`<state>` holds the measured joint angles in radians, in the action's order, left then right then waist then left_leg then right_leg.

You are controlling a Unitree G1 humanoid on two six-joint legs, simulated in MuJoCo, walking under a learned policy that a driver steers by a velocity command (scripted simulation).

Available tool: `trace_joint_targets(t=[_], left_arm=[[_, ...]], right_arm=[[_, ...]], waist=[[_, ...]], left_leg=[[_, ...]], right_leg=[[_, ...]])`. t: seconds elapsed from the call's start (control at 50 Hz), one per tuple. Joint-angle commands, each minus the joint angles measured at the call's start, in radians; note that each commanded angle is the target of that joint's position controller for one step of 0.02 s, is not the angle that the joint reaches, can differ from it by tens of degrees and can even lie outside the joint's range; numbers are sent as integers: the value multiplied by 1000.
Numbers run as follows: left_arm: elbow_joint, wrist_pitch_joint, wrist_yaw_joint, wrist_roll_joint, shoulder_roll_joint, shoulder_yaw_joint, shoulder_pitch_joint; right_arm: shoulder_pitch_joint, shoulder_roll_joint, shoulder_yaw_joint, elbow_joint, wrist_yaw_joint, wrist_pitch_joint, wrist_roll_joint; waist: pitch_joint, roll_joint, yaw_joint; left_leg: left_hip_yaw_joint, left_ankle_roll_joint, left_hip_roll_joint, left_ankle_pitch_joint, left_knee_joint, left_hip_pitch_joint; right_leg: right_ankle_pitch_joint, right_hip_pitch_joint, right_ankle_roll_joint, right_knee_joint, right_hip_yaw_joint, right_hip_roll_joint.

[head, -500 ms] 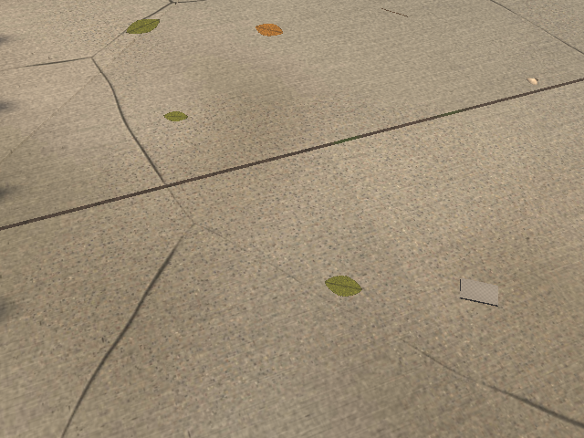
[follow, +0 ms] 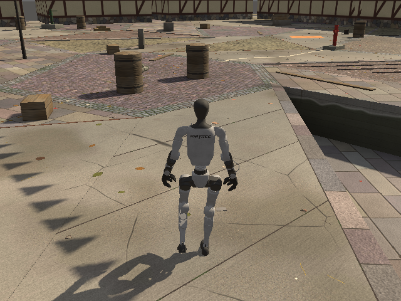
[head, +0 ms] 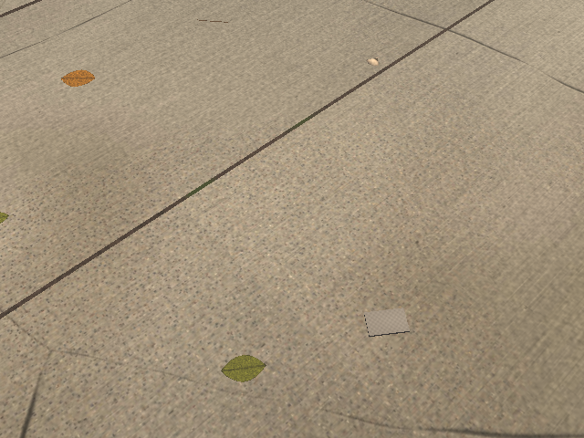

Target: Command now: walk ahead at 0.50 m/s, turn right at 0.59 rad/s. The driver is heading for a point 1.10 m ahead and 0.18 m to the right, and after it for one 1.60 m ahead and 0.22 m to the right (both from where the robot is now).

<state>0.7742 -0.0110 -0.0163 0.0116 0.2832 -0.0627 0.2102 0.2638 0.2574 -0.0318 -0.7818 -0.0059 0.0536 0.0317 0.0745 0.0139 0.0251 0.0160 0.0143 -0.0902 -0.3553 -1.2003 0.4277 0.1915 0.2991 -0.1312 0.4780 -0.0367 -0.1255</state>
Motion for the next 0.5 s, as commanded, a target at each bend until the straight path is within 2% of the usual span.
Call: trace_joint_targets(t=[0.02, 0.06, 0.12, 0.18, 0.26, 0.3, 0.32, 0.34, 0.36, 0.38, 0.4, 0.42, 0.44, 0.46, 0.5], left_arm=[[-42, -35, 7, -14, 117, -30, 55], [-30, -43, 5, -11, 141, -37, 88], [-13, -44, 5, -11, 145, -38, 155], [1, -45, 8, -11, 150, -41, 215], [8, -42, 19, 0, 165, -44, 271], [1, -41, 28, 3, 180, -47, 248], [-7, -42, 29, 4, 189, -49, 215], [-14, -44, 26, 5, 199, -50, 186], [-14, -50, 18, -1, 195, -48, 168], [-35, -58, 8, -12, 135, -30, 174], [-69, -56, 11, -37, 39, -11, 273], [-49, -44, 19, 0, 122, -17, 280], [-35, -36, 14, 13, 133, -21, 224], [-35, -34, 4, 15, 116, -16, 176], [-34, -20, -13, 26, 88, -11, 160]], right_arm=[[64, 105, -26, 59, -7, -22, 21], [18, 88, -22, 76, -12, -34, 19], [-120, 87, -20, 121, -14, -36, 16], [-223, 83, -14, 151, -18, -30, 11], [-332, 89, -5, 194, -24, -14, 1], [-308, 108, -8, 198, -21, -6, -2], [-255, 120, -13, 184, -17, -2, -4], [-165, 143, -23, 157, -7, 3, -5], [-32, 169, -35, 121, 6, 14, -2], [120, 234, -51, 110, 24, 24, 18], [144, 322, -70, 118, 29, 16, 37], [90, 267, -66, 119, 23, 3, 16], [27, 174, -45, 126, 19, 1, 7], [-6, 120, -31, 116, 13, 4, 4], [-1, 98, -22, 85, 11, 17, 2]], waist=[[-105, -19, 13], [-85, -27, 5], [-39, -50, -40], [-36, -69, -83], [-31, -78, -120], [-34, -91, -95], [-43, -100, -63], [-77, -100, -22], [-146, -54, 48], [-282, 36, 106], [-391, 269, 49], [-339, 202, 14], [-200, 82, 3], [-121, 23, -3], [-77, 91, -25]], left_leg=[[-33, 25, -33, 26, 63, 140], [-19, 40, -28, 89, 133, 165], [-16, 51, -22, 212, 275, 242], [-22, 47, 4, 306, 405, 263], [-23, 28, 49, 317, 539, 241], [-39, 8, 67, 283, 610, 146], [-37, -7, 83, 247, 646, 45], [-25, -24, 112, 200, 666, -95], [-25, -48, 105, 217, 729, -283], [-203, -94, -77, 39, 765, -516], [-656, -190, -352, -74, 868, -736], [-797, -219, -357, -166, 912, -649], [-647, -207, -312, -160, 929, -509], [-495, -192, -251, -46, 945, -406], [-310, -166, -169, 160, 976, -308]], right_leg=[[-402, -171, -166, -235, 320, 267], [-357, -135, -158, -261, 304, 241], [-299, -149, -133, -280, 319, 222], [-318, -213, -111, -253, 336, 217], [-415, -292, -100, -188, 381, 238], [-445, -291, -72, -151, 413, 253], [-479, -258, -50, -121, 416, 250], [-573, -224, -28, -44, 413, 233], [-597, -180, -3, 128, 370, 175], [-386, -64, 21, 392, 308, 110], [317, 235, 55, 669, 185, -48], [329, 334, 47, 781, 177, 28], [232, 334, 49, 787, 170, 75], [169, 311, 56, 744, 158, 104], [142, 260, 70, 679, 147, 132]])
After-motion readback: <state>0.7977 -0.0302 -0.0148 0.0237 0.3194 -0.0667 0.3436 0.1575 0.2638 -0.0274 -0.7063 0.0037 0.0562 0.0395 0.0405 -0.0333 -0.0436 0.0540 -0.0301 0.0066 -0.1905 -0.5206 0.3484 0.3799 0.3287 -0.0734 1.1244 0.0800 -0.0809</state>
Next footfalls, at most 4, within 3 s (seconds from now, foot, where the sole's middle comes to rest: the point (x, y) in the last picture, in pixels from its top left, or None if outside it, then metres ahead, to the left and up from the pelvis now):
0.38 left None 0.41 0.11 -0.77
0.86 right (382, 381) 0.56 -0.18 -0.77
1.40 left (340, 254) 0.92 -0.11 -0.77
1.94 right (431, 191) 1.13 -0.39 -0.77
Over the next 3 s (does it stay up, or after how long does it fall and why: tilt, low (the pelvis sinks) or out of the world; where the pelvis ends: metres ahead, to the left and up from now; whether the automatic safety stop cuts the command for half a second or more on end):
stays up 1.47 -0.32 0.00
